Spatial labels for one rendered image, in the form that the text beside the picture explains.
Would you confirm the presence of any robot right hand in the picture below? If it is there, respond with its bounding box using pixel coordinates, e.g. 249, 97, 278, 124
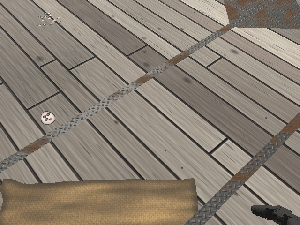
251, 204, 300, 225

